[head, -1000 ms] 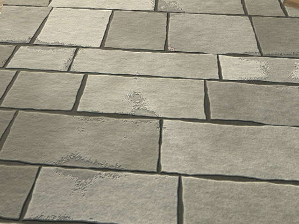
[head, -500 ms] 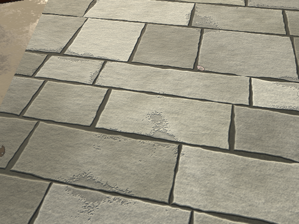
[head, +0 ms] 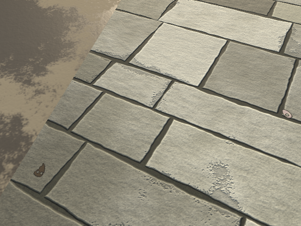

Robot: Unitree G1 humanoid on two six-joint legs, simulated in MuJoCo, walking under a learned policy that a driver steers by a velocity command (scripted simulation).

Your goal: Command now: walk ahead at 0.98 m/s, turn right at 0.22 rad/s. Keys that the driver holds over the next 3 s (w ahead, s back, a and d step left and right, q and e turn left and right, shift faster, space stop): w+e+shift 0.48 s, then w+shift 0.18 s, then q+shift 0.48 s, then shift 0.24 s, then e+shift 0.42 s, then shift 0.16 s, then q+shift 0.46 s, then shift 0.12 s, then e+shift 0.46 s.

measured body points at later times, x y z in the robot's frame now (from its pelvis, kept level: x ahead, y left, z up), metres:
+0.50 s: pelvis +0.45 -0.06 +0.01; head +0.46 -0.06 +0.46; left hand +0.48 +0.21 -0.13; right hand +0.61 -0.33 -0.04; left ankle +0.59 +0.10 -0.64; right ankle +0.40 -0.07 -0.72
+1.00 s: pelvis +0.84 -0.14 +0.02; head +0.89 -0.16 +0.46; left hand +1.17 -0.04 -0.04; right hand +0.72 -0.41 -0.10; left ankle +0.85 -0.04 -0.73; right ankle +0.94 -0.32 -0.68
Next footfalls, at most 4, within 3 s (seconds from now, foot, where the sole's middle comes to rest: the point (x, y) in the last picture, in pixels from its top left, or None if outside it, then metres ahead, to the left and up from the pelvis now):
0.28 right None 0.44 -0.08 -0.76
0.70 left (172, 149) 0.89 -0.05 -0.76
1.10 right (220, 125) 1.04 -0.33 -0.76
1.44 left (171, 129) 1.02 -0.06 -0.76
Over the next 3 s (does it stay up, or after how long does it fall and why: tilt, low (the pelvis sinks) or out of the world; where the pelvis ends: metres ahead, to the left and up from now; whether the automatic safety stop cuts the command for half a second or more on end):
stays up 0.96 -0.17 0.01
